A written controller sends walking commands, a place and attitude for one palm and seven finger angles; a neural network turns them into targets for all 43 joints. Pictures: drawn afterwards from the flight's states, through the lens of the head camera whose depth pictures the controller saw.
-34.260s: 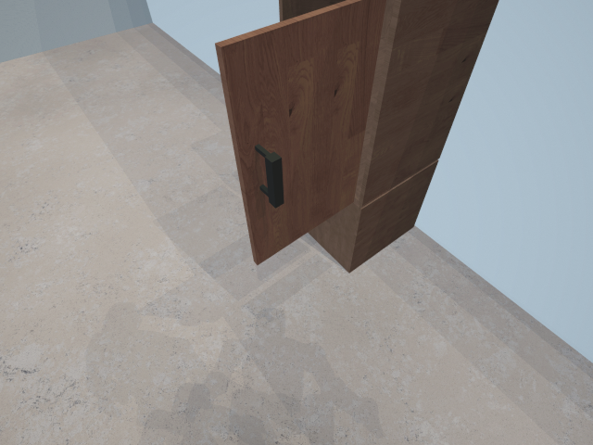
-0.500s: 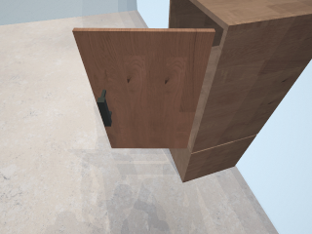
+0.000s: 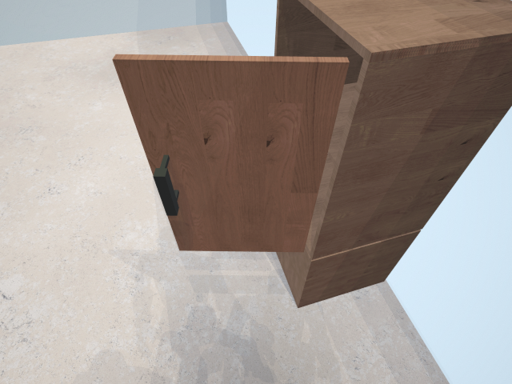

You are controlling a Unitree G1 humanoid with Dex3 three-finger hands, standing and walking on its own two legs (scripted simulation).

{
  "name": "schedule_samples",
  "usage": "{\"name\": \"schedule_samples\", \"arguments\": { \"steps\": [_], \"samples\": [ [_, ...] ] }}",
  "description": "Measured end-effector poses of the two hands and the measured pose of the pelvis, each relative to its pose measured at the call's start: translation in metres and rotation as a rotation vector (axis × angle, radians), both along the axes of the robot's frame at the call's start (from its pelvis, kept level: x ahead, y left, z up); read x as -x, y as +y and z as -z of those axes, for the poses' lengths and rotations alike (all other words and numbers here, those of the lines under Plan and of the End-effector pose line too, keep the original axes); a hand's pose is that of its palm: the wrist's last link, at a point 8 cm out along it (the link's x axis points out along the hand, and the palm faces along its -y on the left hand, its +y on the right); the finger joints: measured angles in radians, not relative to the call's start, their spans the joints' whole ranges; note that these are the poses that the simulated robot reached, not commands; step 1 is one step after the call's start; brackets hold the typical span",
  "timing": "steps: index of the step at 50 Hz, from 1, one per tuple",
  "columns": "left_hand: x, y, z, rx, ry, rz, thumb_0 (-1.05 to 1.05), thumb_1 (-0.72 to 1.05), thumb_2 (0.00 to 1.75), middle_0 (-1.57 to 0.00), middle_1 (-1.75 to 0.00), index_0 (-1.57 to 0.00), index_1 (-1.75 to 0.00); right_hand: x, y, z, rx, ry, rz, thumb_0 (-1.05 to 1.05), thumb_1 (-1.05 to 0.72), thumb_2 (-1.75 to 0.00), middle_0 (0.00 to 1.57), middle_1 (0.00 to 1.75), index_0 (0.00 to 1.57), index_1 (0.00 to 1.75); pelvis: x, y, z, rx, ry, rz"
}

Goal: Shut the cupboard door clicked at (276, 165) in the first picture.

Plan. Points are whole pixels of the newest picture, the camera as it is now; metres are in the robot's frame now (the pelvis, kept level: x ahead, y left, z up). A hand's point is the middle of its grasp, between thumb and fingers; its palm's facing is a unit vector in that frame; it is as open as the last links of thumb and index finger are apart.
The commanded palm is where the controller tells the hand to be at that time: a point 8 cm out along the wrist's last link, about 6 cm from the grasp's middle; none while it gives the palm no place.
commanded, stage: shuffle to correct the standing spot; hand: left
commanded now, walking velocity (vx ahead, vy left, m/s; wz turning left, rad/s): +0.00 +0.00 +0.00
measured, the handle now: (169, 185) +0.50 +0.23 -0.02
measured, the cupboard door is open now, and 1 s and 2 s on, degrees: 73 73 73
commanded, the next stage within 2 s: come to a stop and stand still in 0.20 s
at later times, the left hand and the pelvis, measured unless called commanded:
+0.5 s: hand out of the picture +0.02 +0.17 -0.19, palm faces +0.06 -0.98 -0.17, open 7.4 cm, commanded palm none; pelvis +0.05 +0.01 -0.01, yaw +0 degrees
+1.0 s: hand out of the picture +0.08 +0.21 -0.17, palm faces +0.00 -0.96 -0.26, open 7.4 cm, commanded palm none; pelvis -0.01 +0.01 -0.01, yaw +0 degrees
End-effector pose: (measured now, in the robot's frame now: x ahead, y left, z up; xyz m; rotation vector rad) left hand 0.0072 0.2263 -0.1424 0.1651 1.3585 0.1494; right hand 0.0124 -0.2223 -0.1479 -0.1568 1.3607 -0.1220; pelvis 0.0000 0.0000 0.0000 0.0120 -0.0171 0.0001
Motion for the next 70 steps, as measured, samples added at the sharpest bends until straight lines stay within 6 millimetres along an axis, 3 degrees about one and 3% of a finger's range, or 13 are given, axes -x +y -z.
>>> {"name": "schedule_samples", "arguments": {
  "steps": [10, 21, 30, 36, 44, 49, 55, 70],
  "samples": [
    [-0.002, -0.005, 0.002, 0.002, 0.007, -0.012, 0.01, 0.91, 0.9, -0.2, -0.3, -0.2, -0.3, -0.004, -0.004, 0.003, -0.006, 0.015, -0.007, 0.01, -0.91, -0.9, 0.2, 0.3, 0.2, 0.3, -0.008, -0.005, 0.002, 0.001, 0.001, -0.002],
    [0.011, -0.005, 0.02, 0.057, 0.12, -0.075, 0.01, 0.91, 0.9, -0.2, -0.3, -0.2, -0.3, -0.009, 0.014, 0.003, 0.017, 0.066, 0.014, 0.01, -0.91, -0.9, 0.2, 0.3, 0.2, 0.3, -0.043, 0.009, 0.011, 0.008, 0.006, -0.001],
    [-0.03, 0.005, 0.006, 0.007, 0.065, -0.051, 0.01, 0.91, 0.9, -0.2, -0.3, -0.2, -0.3, -0.019, 0.026, 0.001, 0.003, 0.088, 0.055, 0.01, -0.92, -0.9, 0.2, 0.3, 0.2, 0.3, -0.048, 0.011, 0.002, 0.003, 0.015, 0.003],
    [-0.058, 0.013, 0.002, -0.03, -0.029, -0.018, 0.01, 0.91, 0.9, -0.2, -0.3, -0.2, -0.3, -0.023, 0.012, 0.005, 0.018, 0.044, 0.066, 0.02, -0.93, -0.9, 0.2, 0.3, 0.21, 0.3, -0.038, 0.007, 0.005, 0.006, 0.027, 0.005],
    [-0.072, 0.02, -0.005, -0.071, -0.165, 0.049, 0.01, 0.91, 0.9, -0.2, -0.3, -0.2, -0.3, -0.04, -0.018, 0.003, 0.049, -0.1, 0.05, 0.01, -0.92, -0.9, 0.2, 0.3, 0.2, 0.3, -0.012, 0.001, 0.011, 0.012, 0.014, -0.001],
    [-0.067, 0.028, -0.006, -0.064, -0.216, 0.06, 0.01, 0.91, 0.89, -0.2, -0.3, -0.2, -0.3, -0.053, -0.028, -0.01, 0.086, -0.187, 0.017, 0.01, -0.91, -0.9, 0.2, 0.3, 0.2, 0.3, 0.003, 0.006, 0.012, 0.021, -0.009, -0.008],
    [-0.053, 0.043, -0.009, -0.058, -0.224, 0.067, 0.01, 0.91, 0.89, -0.2, -0.3, -0.2, -0.3, -0.055, -0.026, -0.024, 0.108, -0.236, -0.031, 0.01, -0.91, -0.9, 0.2, 0.3, 0.2, 0.3, 0.02, 0.015, 0.007, 0.023, -0.017, -0.004],
    [0.017, 0.075, -0.004, -0.071, -0.045, 0.038, 0.01, 0.91, 0.9, -0.2, -0.3, -0.2, -0.3, -0.011, 0.002, -0.017, 0.081, -0.108, -0.048, 0.01, -0.91, -0.9, 0.2, 0.3, 0.2, 0.3, 0.034, 0.037, 0.003, 0.019, -0.007, -0.005]
  ]
}}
